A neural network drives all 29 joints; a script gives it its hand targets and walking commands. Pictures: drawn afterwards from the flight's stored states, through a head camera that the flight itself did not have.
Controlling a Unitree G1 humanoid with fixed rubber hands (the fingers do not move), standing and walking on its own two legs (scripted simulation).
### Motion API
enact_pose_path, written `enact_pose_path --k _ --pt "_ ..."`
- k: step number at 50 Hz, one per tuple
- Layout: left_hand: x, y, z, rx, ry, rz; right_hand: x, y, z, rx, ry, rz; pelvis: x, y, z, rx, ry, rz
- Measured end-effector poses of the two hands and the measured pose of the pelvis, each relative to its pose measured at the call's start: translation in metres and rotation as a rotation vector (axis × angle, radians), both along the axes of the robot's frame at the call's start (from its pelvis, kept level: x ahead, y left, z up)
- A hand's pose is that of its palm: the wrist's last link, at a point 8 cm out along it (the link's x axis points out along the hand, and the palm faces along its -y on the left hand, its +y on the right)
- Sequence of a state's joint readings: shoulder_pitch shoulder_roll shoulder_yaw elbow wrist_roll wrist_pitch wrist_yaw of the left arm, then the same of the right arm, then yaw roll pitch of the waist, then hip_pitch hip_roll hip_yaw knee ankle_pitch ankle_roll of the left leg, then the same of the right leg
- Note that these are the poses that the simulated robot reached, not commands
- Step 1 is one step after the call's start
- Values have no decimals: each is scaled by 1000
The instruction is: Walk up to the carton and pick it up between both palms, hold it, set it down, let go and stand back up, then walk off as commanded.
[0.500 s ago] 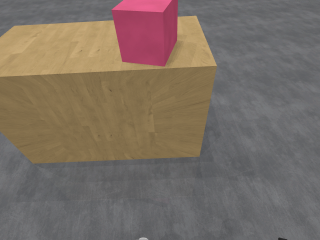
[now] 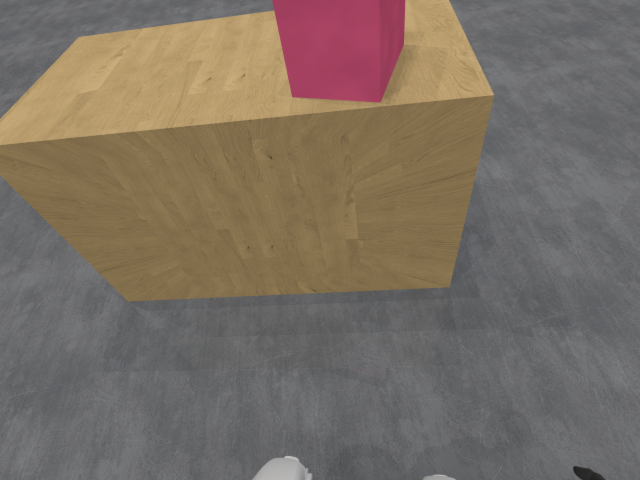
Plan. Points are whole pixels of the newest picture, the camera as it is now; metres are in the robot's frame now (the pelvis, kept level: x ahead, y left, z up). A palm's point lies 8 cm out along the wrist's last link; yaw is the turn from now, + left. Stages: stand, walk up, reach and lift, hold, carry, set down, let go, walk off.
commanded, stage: walk off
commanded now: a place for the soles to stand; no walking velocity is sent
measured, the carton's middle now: (347, 20) +1.00 -0.06 +0.11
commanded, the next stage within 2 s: stand in 1.68 s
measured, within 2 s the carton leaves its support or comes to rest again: neither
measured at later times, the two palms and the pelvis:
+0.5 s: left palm (76, 459) +0.19 +0.38 -0.10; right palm out of the picture +0.08 -0.29 -0.08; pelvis +0.09 +0.05 +0.00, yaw +0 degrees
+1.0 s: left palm (121, 463) +0.18 +0.30 -0.09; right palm (602, 407) +0.23 -0.33 -0.10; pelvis +0.12 -0.01 +0.00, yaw -2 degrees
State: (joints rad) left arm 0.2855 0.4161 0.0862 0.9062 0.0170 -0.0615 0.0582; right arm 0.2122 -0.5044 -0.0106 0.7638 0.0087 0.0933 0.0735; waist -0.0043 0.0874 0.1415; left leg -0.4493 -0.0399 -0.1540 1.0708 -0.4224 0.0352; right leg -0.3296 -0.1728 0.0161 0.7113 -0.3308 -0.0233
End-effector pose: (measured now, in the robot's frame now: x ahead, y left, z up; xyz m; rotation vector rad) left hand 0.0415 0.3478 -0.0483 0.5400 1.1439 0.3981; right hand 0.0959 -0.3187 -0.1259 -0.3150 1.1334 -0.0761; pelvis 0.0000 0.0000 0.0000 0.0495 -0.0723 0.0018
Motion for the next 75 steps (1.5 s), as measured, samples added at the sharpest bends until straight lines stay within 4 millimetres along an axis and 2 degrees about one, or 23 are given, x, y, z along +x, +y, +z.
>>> enact_pose_path --k 3,6,9,11,14,18,23,26,30,33,39,42,45,49,55,59,63,66,68,71,75 --pt "4 20 -19 -58 14 -8 -9 17 4 -43 12 -13 3 24 -6 -32 3 -3" --pt "17 41 -47 -112 18 -25 -29 35 9 -93 42 -54 7 45 -14 -45 -17 -14" --pt "38 41 -59 -178 -8 -31 -54 51 28 -120 91 -100 18 54 -5 -65 -13 -15" --pt "55 38 -61 -218 -36 -28 -66 54 43 -147 151 -110 26 57 3 -78 -3 5" --pt "74 36 -60 -255 -38 -44 -67 51 59 -194 192 -109 36 62 11 -85 20 11" --pt "93 38 -59 -260 -20 -58 -51 50 62 -222 179 -103 51 65 12 -85 30 6" --pt "127 35 -53 -228 -41 -73 -27 41 51 -211 165 -104 75 54 7 -69 25 3" --pt "154 25 -48 -204 -69 -84 -10 29 39 -195 157 -104 91 41 2 -50 18 3" --pt "185 0 -48 -175 -74 -115 19 9 16 -160 139 -116 112 18 -9 -27 29 -22" --pt "184 -21 -45 -183 -44 -106 55 2 13 -129 97 -115 121 5 -3 -24 40 -30" --pt "158 -45 -40 -178 25 -54 119 -10 16 -99 -12 -77 130 -13 5 20 52 -14" --pt "145 -49 -38 -173 50 -42 140 -12 17 -89 -60 -76 130 -16 5 22 48 -18" --pt "138 -48 -39 -166 66 -37 147 -14 20 -98 -84 -83 128 -18 4 17 42 -24" --pt "137 -45 -45 -169 62 -46 137 -16 23 -121 -75 -100 120 -16 2 6 31 -32" --pt "143 -34 -54 -190 6 -68 109 -9 30 -156 -63 -112 101 -3 -1 -15 3 -37" --pt "147 -20 -60 -211 -42 -80 82 7 32 -170 -45 -117 86 14 -5 -36 -14 -35" --pt "147 0 -69 -239 -70 -85 45 28 30 -191 3 -123 71 38 -10 -73 -17 -33" --pt "141 10 -69 -252 -58 -92 17 46 38 -182 45 -151 63 45 -2 -83 -21 -39" --pt "133 15 -69 -257 -36 -93 6 51 45 -187 60 -159 60 48 4 -91 -7 -43" --pt "118 21 -70 -256 11 -92 -1 51 53 -202 69 -155 55 49 8 -95 21 -45" --pt "100 23 -71 -242 69 -93 -9 47 53 -204 79 -153 49 46 9 -85 52 -52"
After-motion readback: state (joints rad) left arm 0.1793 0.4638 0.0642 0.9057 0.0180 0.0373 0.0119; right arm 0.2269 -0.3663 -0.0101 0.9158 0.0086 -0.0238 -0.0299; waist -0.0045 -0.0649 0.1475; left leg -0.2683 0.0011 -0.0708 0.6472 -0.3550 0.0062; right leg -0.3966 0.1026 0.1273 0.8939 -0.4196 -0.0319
